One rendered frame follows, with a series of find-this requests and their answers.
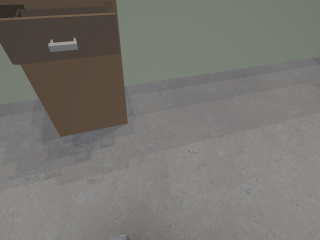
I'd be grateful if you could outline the cabinet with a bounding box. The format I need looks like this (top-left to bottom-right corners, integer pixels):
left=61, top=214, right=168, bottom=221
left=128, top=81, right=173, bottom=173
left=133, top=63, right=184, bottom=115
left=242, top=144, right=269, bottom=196
left=0, top=0, right=128, bottom=137

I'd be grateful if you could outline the drawer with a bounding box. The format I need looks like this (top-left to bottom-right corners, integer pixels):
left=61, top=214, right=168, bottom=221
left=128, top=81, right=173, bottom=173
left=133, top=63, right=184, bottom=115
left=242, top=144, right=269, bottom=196
left=0, top=6, right=120, bottom=65

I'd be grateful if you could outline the handle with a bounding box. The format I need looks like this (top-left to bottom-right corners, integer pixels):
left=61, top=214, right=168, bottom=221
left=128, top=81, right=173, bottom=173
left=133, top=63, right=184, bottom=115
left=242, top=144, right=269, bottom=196
left=48, top=37, right=79, bottom=52

